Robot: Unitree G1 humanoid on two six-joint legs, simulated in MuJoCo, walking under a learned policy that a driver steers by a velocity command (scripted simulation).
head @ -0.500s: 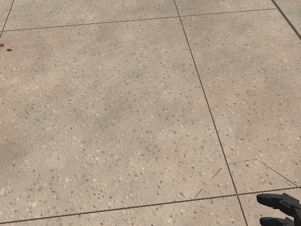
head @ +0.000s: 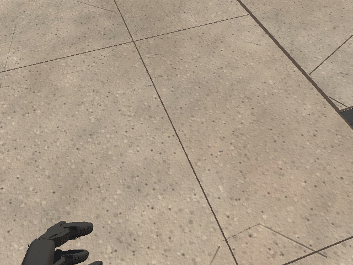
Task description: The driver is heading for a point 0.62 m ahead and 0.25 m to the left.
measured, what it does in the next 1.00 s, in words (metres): walks ahead, turning left: left foot, then right foot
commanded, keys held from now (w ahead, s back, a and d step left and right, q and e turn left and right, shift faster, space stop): q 0.30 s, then w+q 0.70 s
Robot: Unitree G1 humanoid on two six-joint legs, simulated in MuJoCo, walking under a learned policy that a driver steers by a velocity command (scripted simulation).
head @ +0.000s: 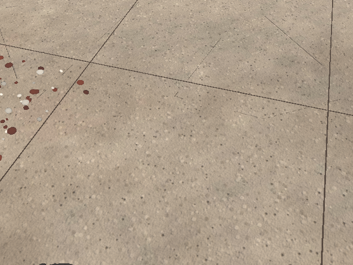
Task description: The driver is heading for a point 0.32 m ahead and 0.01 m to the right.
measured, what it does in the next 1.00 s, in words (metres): walks ahead: left foot, then right foot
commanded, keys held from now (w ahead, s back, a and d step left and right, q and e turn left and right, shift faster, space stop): w+q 0.02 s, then w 0.14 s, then no key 0.84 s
